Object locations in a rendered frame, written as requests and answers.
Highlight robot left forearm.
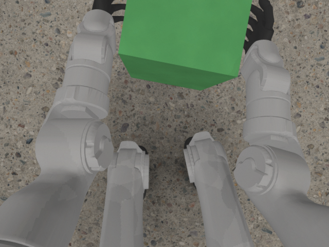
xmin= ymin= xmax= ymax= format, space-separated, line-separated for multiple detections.
xmin=35 ymin=9 xmax=116 ymax=159

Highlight robot right hand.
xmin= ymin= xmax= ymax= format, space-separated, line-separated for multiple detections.
xmin=243 ymin=0 xmax=274 ymax=55

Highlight right robot thigh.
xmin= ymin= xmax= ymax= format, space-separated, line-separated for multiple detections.
xmin=183 ymin=138 xmax=254 ymax=247

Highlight robot right shin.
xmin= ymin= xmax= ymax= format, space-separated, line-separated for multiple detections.
xmin=189 ymin=131 xmax=228 ymax=163

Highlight robot left hand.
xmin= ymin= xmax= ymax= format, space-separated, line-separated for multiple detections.
xmin=92 ymin=0 xmax=126 ymax=23

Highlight left robot upper arm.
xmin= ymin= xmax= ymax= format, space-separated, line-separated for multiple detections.
xmin=0 ymin=118 xmax=114 ymax=247

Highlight robot right forearm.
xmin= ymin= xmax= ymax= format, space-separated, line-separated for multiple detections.
xmin=241 ymin=40 xmax=306 ymax=161

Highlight carton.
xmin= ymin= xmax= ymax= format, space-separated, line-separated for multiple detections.
xmin=118 ymin=0 xmax=252 ymax=91

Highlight right robot upper arm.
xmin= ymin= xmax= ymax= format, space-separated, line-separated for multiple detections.
xmin=233 ymin=144 xmax=329 ymax=247

